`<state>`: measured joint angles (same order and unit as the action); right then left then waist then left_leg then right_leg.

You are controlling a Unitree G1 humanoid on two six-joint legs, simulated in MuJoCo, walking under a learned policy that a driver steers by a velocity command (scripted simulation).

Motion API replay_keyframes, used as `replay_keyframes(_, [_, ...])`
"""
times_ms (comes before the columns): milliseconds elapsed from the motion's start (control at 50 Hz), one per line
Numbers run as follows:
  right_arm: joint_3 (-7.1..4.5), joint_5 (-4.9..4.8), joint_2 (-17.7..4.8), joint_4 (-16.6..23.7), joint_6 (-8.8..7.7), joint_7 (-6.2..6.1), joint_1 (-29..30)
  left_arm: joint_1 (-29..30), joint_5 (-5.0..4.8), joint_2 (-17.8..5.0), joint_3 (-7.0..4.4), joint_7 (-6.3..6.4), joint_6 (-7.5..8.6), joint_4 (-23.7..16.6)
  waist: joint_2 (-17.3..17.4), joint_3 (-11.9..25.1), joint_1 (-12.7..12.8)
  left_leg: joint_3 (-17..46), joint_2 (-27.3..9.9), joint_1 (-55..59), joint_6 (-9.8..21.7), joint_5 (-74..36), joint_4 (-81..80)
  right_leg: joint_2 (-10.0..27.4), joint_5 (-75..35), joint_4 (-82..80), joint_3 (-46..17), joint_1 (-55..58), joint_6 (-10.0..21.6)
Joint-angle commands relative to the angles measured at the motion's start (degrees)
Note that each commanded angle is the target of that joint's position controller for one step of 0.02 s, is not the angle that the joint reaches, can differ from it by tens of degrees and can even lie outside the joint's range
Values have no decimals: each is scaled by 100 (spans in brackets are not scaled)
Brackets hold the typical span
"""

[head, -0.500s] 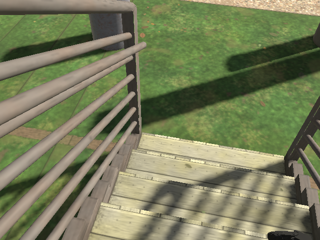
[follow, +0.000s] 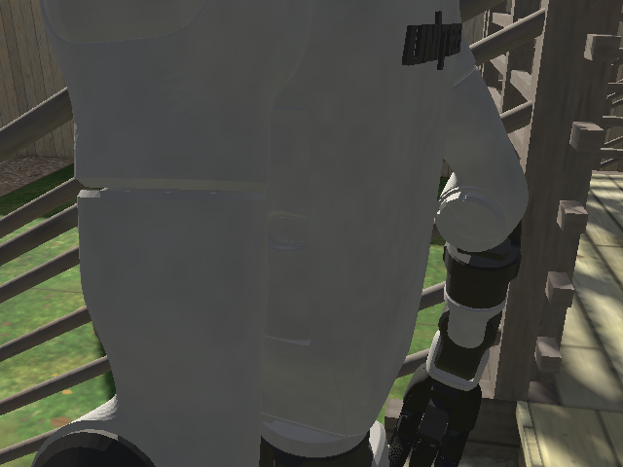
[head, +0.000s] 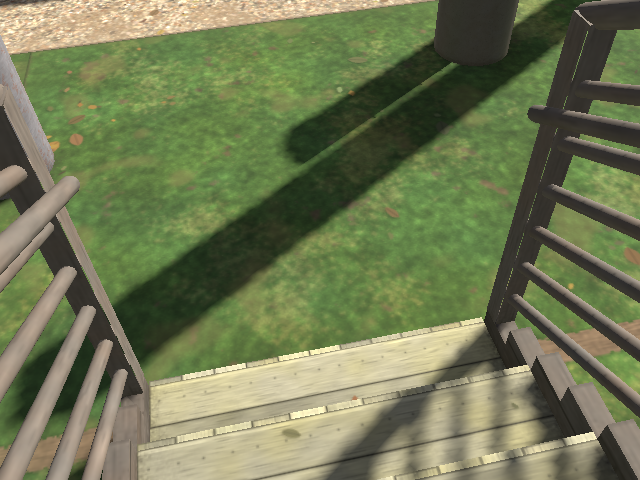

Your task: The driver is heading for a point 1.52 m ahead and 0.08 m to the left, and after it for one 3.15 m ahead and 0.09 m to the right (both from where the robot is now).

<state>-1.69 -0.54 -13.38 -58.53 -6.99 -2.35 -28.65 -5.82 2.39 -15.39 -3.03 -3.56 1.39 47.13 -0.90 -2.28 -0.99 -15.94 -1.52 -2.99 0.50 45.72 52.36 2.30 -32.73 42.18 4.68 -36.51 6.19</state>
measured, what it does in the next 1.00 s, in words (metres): goes down: right foot 0.16 m lower, then left foot 0.17 m lower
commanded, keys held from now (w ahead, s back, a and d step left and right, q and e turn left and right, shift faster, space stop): w+e+shift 0.26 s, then w+shift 0.12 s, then w+q+shift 0.62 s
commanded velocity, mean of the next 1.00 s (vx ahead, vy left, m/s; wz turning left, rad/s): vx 1.00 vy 0.00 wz -0.05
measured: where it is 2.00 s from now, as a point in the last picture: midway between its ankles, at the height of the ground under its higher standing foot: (315, 298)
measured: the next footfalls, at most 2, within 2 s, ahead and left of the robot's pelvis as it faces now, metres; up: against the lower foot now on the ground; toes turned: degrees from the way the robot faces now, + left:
right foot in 0.08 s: +0.19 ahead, -0.04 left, -0.16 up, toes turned -6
left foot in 0.48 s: +0.50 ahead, +0.11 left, -0.33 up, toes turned -24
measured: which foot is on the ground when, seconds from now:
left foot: down 0.00-0.08, up 0.10-0.46, down 0.48-0.90, up 0.92-1.00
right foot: up 0.00-0.06, down 0.08-0.48, up 0.50-0.86, down 0.88-1.00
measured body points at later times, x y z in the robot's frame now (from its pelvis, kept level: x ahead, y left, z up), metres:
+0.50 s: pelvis +0.42 +0.01 -0.23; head +0.39 +0.01 +0.22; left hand +0.52 +0.25 -0.37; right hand +0.46 -0.28 -0.33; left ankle +0.48 +0.11 -0.96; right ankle +0.19 -0.04 -0.75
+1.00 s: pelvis +0.82 -0.11 -0.44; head +0.83 -0.11 +0.01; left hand +0.95 +0.13 -0.56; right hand +0.76 -0.38 -0.58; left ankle +0.66 +0.03 -0.96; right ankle +0.80 -0.23 -1.15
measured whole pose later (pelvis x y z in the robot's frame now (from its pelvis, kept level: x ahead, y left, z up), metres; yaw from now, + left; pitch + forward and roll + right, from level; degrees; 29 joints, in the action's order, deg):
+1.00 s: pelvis +0.82 -0.11 -0.44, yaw -2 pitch +2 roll -1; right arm -3.6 1.8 -14.3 -53.7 -0.9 -1.6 -26.6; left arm -12.5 2.6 -12.3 -2.8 -0.5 5.9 49.5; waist 1.1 1.3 -4.2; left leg 4.2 0.5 -25.5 7.2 28.9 95.7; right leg 0.5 22.6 40.8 2.2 -19.5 0.4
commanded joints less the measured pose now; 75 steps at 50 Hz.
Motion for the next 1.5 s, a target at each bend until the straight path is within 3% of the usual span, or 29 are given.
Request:
replay_keyframes(20, [-105,52,-711,100,54,-55,179,-352,166,-119,-14,63,-185,85,434,-732,166,-1,-1141,-1358,79,-6027,249,-525,632,-680,845,1993,260])
replay_keyframes(60, [-195,301,-1123,70,232,-196,532,-2265,213,-623,-246,268,-82,680,556,394,1092,191,-1547,-963,290,-7954,2961,-453,1646,-578,582,3664,694])
replay_keyframes(100, [-177,312,-408,512,301,-201,1663,-3161,-135,-1358,-505,279,79,1130,-1660,-591,1570,363,46,-4375,244,91,7559,7,-516,-496,-571,4729,1238])
replay_keyframes(160, [-239,601,-924,891,103,112,1488,-2225,-417,-824,-305,287,-19,763,1167,-104,519,1825,-491,-5579,-80,-1759,4077,515,2259,-781,-2989,4148,1291])
replay_keyframes(180, [-78,584,-356,1111,145,132,1135,-1670,-206,-1348,-441,353,-53,501,-875,631,32,2248,-395,-5647,-256,-1617,3616,1355,4420,-1229,-4963,3541,2178])
replay_keyframes(240, [-137,504,-546,882,450,71,1554,-1162,52,-967,-341,512,89,127,463,358,-185,1957,-239,-3379,-759,-3846,2259,815,2814,-1416,-4368,922,1908])
replay_keyframes(300, [-51,470,-578,1421,272,292,2448,-1199,-329,-423,-216,642,257,383,391,22,22,2399,-424,-2888,-523,-7289,-305,-323,5381,-920,-3446,528,1106])
replay_keyframes(380, [78,174,-89,1810,296,508,2656,-1788,-94,-206,-41,431,236,362,252,305,512,1622,71,-903,-166,-7887,-1285,-708,6073,-46,-2470,140,614])
replay_keyframes(420, [-101,119,-503,1324,287,446,1085,-1278,49,-274,-134,428,301,284,-572,291,-201,1838,-2,-698,55,-7095,-1048,-578,4723,1422,-2309,958,520])
replay_keyframes(480, [-487,201,-958,332,251,86,-2106,-703,68,-482,-262,556,258,216,514,209,-1855,1605,-184,1710,609,-6045,-3001,-1265,3448,7110,-1051,235,301])
replay_keyframes(520, [-196,314,-702,598,202,315,-1002,-1137,-176,632,145,643,426,-656,1546,-36,-225,3987,-1371,2765,1072,-9304,-1000,-1232,7187,8028,-1239,-3688,225])
replay_keyframes(560, [-165,50,-560,707,219,280,-850,-425,335,105,75,448,415,-493,-688,-198,-247,4126,-1080,1415,1360,-6463,-1883,-337,6358,6331,-651,-3617,247])
replay_keyframes(580, [-333,162,-1391,746,117,131,-776,-305,365,510,249,304,558,-1051,1233,64,124,6163,-1942,728,1945,-5347,-2153,105,5773,5141,-1200,-3720,-1])
replay_keyframes(600, [-240,256,-978,792,66,0,-64,629,253,170,263,293,528,-1277,933,-752,323,6630,-1924,-659,1936,-4752,-2854,482,4977,3942,-1495,-3401,-377])
replay_keyframes(680, [-348,-16,-1028,917,144,51,419,-621,38,-606,-35,156,229,-309,574,-321,689,4395,-594,-3105,1500,-4051,-2011,205,1278,2239,-1193,1023,-395])
replay_keyframes(780, [-209,108,-694,633,425,121,-811,1687,-156,315,298,80,530,-988,441,-375,-1026,3951,294,-1098,1120,-3313,-1157,-351,985,-1655,-468,1274,-572])
replay_keyframes(860, [-267,56,-856,335,469,96,-826,-1423,-125,-537,-149,396,318,-159,295,611,502,3305,478,-1903,1140,-3742,2713,230,1342,-2138,-976,4757,-664])
replay_keyframes(920, [-141,-310,-447,791,421,-72,-1148,-2727,137,-1155,-346,199,440,216,-1536,2270,675,2500,365,-5335,556,-570,5909,2736,-560,224,-3269,7578,491])
replay_keyframes(960, [-275,365,-728,949,504,49,91,-2111,-86,-643,-310,320,423,138,-386,1186,674,2336,-188,-5147,636,-1735,4668,2096,4028,-1219,-3327,5200,662])
replay_keyframes(1000, [-379,486,-691,1084,542,130,1011,-2183,25,-264,-201,430,584,431,-100,-215,569,2505,-597,-5264,740,-2667,3209,2060,2905,-836,-2897,3662,594])
replay_keyframes(1140, [-214,1,41,1357,538,761,1656,-837,-249,-72,-40,461,742,485,-644,-108,-365,1542,-54,-1188,715,-8541,-499,958,6156,-683,151,-193,-549])
replay_keyframes(1220, [-263,289,-479,1205,913,600,1581,-1586,-100,-547,-98,568,600,905,-99,-625,-351,55,658,-260,658,-7008,-1294,1003,3549,959,976,695,-472])
replay_keyframes(1260, [-520,348,-1122,381,905,365,-946,-1138,-45,-1011,-199,525,434,725,63,620,-1574,867,435,1665,1384,-5916,-1570,1115,814,4778,788,928,-612])
replay_keyframes(1280, [-610,340,-1321,373,826,353,-1057,-954,32,-824,-219,591,216,839,963,-192,-1961,1591,132,1492,1833,-5106,-3266,208,5293,7787,831,166,-437])
replay_keyframes(1300, [-580,280,-1908,163,698,346,-392,-1244,50,-396,-141,679,278,200,2068,-542,-639,2221,-328,2317,1413,-9913,-1033,80,7387,7990,156,-1984,-558])
replay_keyframes(1360, [-360,29,-1253,593,531,316,172,-1137,310,-601,-159,520,429,206,-779,329,-252,4133,-538,1805,1935,-6516,-1763,568,6761,5867,-692,-2343,-393])
replay_keyframes(1380, [-394,69,-1509,725,416,310,187,-1402,259,-398,-89,462,397,-57,834,516,-3,5901,-1364,1044,2765,-5065,-1867,454,6793,4921,-1175,-2535,-589])
replay_keyframes(1440, [-364,439,-1290,1042,239,233,1311,-656,120,-648,-174,439,187,69,32,-423,377,5066,-726,-2417,2357,-5415,-2569,291,4281,2432,-736,141,-1081])
replay_keyframes(1500, [-226,21,-806,958,111,184,1379,-349,-14,-209,-95,221,393,-152,-251,-55,371,3704,561,-3459,1488,-3175,-1311,-79,639,-65,-730,2327,-782])
Keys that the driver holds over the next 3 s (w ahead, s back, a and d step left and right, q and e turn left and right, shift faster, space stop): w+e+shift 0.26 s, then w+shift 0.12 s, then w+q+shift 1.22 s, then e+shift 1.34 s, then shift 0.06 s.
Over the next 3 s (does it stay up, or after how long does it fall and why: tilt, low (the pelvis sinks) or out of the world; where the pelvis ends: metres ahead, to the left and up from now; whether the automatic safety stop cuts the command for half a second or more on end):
stays up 1.67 0.07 -0.75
